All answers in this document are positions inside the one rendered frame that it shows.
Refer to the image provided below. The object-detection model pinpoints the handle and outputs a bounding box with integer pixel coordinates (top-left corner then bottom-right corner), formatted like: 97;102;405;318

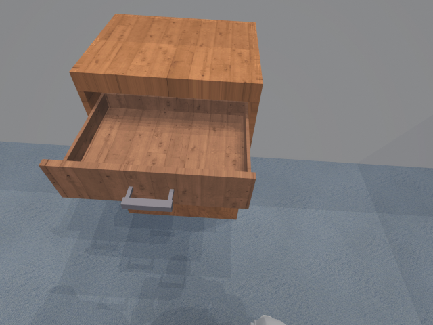
120;186;174;212

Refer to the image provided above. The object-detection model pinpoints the cabinet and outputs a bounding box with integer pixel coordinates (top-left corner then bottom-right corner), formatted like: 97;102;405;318
69;14;263;219

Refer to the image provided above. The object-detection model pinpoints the drawer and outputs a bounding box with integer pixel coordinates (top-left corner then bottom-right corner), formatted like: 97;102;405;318
39;93;256;209

